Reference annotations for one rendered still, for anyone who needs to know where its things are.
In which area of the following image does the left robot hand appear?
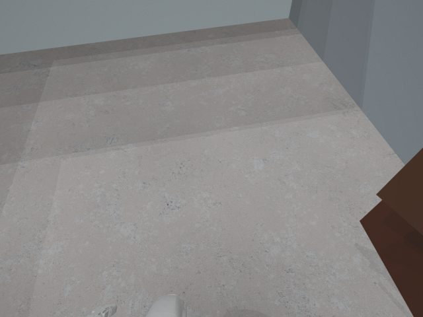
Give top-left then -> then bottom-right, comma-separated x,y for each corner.
86,304 -> 117,317

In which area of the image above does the left robot thigh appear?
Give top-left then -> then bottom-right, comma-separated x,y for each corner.
144,295 -> 187,317

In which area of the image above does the cupboard door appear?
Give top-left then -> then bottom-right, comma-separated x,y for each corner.
376,148 -> 423,235

